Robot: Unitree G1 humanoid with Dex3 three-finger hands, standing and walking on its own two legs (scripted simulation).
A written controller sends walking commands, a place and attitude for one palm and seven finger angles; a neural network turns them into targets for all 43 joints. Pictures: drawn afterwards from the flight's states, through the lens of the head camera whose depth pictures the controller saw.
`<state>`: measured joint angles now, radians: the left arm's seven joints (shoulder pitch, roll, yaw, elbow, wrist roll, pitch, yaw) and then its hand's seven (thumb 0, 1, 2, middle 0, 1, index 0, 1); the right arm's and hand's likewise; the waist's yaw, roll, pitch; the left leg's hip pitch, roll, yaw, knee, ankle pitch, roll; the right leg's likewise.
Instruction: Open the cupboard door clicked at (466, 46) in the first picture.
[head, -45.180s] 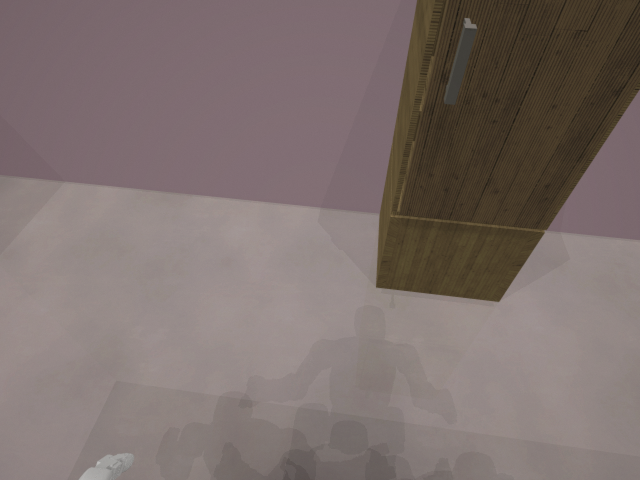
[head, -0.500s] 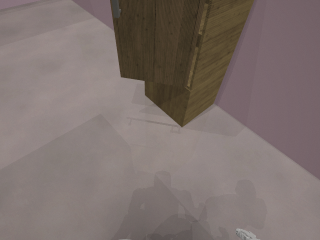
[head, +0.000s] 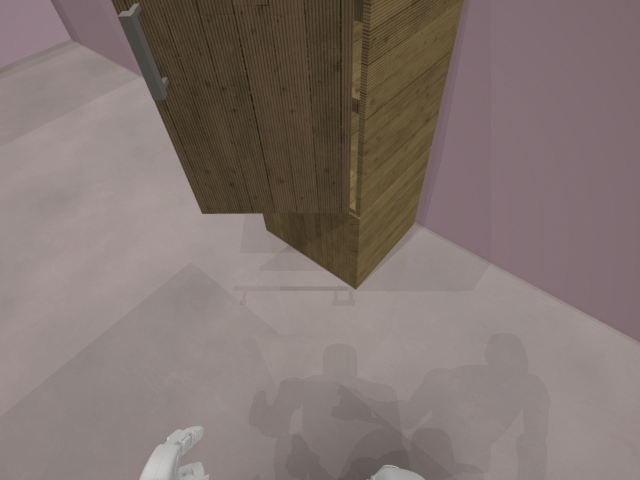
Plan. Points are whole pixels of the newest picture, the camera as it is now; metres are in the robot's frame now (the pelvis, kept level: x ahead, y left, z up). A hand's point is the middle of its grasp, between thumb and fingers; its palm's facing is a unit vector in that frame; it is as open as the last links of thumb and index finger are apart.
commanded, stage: take the last steps up to it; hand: left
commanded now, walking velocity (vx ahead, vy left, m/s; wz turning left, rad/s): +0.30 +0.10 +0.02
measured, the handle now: (148, 53) +0.79 +0.32 +0.14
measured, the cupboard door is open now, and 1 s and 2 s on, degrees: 38 38 38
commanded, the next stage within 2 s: come to a stop and stand still in 0.38 s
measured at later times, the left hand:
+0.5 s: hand out of the picture +0.09 +0.21 -0.16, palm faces +0.16 -0.98 -0.14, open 7.3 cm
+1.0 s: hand (175, 365) +0.31 +0.25 -0.15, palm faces -0.01 -0.97 -0.25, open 7.3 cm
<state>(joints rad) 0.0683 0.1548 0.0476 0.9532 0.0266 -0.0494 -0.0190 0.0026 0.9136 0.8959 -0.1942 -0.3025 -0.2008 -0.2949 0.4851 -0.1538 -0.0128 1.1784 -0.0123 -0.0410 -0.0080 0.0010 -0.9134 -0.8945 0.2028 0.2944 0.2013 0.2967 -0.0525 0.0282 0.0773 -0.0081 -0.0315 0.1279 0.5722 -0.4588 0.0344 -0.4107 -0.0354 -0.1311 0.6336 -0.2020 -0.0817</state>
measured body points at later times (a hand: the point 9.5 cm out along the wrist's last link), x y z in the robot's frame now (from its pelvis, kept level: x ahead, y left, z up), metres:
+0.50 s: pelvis +0.19 +0.06 +0.01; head +0.22 +0.08 +0.46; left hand +0.08 +0.26 -0.15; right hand +0.32 -0.17 -0.13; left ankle +0.25 +0.16 -0.72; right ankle +0.08 -0.07 -0.72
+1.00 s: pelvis +0.21 +0.05 +0.02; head +0.26 +0.05 +0.47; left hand +0.31 +0.30 -0.13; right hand +0.24 -0.21 -0.13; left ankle +0.25 +0.16 -0.72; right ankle +0.17 -0.09 -0.70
